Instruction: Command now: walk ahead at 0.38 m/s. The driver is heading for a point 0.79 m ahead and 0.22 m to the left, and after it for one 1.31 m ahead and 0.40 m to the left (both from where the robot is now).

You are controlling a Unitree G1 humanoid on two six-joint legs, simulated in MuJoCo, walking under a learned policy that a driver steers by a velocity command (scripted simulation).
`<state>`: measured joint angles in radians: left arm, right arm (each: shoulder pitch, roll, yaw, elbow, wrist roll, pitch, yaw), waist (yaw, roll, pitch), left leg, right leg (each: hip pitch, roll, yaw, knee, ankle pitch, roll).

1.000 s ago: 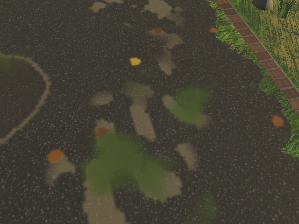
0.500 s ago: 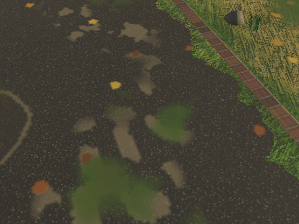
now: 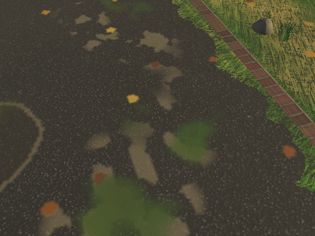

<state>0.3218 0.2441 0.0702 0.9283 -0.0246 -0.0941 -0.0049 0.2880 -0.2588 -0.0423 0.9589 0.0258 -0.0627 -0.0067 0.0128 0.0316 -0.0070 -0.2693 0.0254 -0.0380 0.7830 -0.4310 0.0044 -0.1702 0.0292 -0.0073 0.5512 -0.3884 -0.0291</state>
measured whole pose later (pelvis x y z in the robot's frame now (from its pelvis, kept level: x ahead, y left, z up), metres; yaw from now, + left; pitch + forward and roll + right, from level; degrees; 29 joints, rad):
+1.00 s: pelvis +0.52 +0.01 +0.00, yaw +5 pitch +2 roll +0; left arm 0.10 0.24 0.05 0.82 0.00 -0.11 -0.02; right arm 0.36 -0.28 -0.05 0.95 0.04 -0.06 -0.01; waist -0.03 0.03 0.04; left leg -0.33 0.01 -0.06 1.12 -0.43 0.04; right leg -0.38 -0.01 -0.07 0.50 -0.15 -0.03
